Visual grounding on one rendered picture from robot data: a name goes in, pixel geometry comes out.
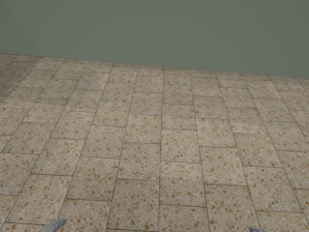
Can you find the robot left hand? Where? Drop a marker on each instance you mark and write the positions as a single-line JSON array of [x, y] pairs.
[[54, 225]]

